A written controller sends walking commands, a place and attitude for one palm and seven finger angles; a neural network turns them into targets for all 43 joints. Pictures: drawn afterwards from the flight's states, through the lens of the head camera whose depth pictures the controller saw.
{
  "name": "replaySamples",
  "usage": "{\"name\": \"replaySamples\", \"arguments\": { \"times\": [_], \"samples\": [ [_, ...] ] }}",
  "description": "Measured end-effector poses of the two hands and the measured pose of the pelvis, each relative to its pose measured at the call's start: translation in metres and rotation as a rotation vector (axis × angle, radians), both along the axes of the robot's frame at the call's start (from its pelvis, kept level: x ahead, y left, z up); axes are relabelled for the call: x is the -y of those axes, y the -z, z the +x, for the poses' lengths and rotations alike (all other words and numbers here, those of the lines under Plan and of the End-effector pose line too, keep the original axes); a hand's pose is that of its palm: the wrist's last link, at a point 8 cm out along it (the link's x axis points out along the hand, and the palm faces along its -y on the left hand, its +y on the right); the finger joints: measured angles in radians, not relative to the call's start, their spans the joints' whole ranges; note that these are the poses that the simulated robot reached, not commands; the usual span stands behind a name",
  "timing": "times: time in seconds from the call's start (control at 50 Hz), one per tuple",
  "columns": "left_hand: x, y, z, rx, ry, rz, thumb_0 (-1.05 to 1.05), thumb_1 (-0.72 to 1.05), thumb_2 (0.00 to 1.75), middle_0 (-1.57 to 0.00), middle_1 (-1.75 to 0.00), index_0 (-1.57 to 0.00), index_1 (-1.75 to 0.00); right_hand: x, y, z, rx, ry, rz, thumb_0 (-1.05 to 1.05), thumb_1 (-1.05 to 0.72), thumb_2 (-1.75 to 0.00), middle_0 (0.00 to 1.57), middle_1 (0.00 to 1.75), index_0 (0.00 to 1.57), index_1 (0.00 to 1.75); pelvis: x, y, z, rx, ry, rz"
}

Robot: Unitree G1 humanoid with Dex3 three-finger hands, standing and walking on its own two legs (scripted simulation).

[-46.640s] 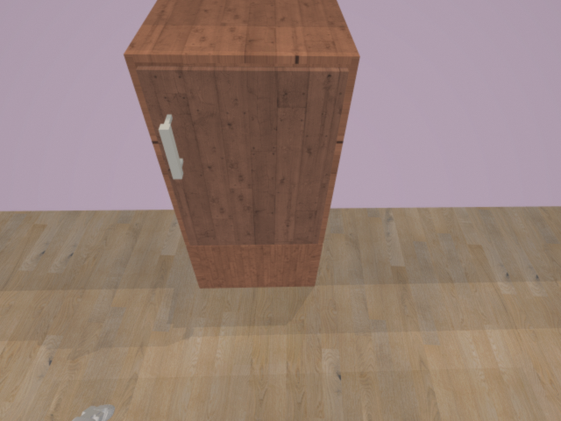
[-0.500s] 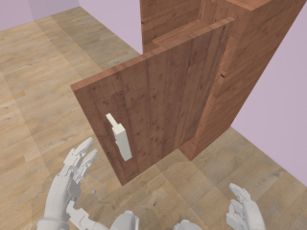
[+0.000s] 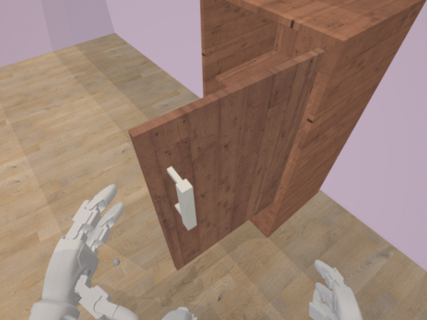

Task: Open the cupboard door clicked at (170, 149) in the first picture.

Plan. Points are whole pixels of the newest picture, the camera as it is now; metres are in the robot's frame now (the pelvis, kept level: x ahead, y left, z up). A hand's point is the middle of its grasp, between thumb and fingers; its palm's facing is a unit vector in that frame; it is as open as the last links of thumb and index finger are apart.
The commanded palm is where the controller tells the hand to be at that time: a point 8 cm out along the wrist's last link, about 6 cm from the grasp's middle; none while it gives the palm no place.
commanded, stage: draw the hand back to the body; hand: left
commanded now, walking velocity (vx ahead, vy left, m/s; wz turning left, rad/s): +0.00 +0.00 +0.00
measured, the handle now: (181, 199) +0.33 +0.08 +0.05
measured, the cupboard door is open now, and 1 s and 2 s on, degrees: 87 87 87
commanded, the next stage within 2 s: step back with the hand held close in 1.30 s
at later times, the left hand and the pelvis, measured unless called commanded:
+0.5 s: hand (61, 241) +0.21 +0.22 +0.14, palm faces +0.24 -0.91 -0.34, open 14.1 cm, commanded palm +0.17 +0.27 +0.18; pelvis +0.02 +0.01 +0.05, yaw +0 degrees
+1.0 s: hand (6, 180) +0.24 +0.26 +0.23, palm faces +0.44 -0.79 -0.43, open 8.3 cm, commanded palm +0.19 +0.29 +0.24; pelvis +0.05 +0.00 +0.07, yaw -1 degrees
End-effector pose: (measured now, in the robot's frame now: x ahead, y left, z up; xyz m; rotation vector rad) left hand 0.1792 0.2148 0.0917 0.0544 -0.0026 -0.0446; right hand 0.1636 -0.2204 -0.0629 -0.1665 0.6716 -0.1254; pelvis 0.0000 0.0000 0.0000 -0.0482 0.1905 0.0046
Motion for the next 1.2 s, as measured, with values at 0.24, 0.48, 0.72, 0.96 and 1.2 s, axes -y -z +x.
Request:
{"name": "replaySamples", "arguments": {
  "times": [0.24,0.48,0.72,0.96,1.2],
  "samples": [
    [-0.025,-0.030,-0.004,0.013,-0.012,0.028,-0.01,-0.47,0.32,-0.16,-0.30,-0.15,-0.30,-0.006,-0.030,0.010,0.066,-0.029,-0.032,0.02,-0.90,-0.89,0.20,0.30,0.21,0.30,-0.008,-0.017,0.007,0.056,-0.006,-0.005],
    [-0.048,-0.062,-0.008,-0.100,-0.303,0.279,-0.01,-0.16,0.45,-0.17,-0.30,-0.16,-0.30,-0.019,-0.046,0.028,0.030,-0.043,-0.036,0.02,-0.90,-0.89,0.20,0.30,0.21,0.30,-0.014,-0.045,0.023,0.125,0.004,0.015],
    [-0.070,-0.115,0.014,0.017,-0.405,0.369,0.00,0.25,0.63,-0.19,-0.30,-0.18,-0.30,-0.018,-0.055,0.045,0.012,-0.068,-0.023,0.02,-0.90,-0.89,0.20,0.30,0.21,0.30,-0.011,-0.063,0.040,0.188,0.012,0.029],
    [-0.079,-0.154,0.017,0.124,-0.474,0.430,0.01,0.66,0.80,-0.20,-0.30,-0.20,-0.30,0.002,-0.061,0.056,0.002,-0.068,-0.032,0.02,-0.90,-0.89,0.20,0.30,0.21,0.30,0.002,-0.071,0.046,0.225,0.020,0.038],
    [-0.060,-0.141,0.011,0.075,-0.453,0.387,0.01,0.86,0.89,-0.21,-0.30,-0.20,-0.30,0.020,-0.059,0.048,-0.021,-0.049,-0.030,0.02,-0.90,-0.89,0.20,0.30,0.21,0.30,0.016,-0.074,0.040,0.246,0.024,0.043]
  ]
}}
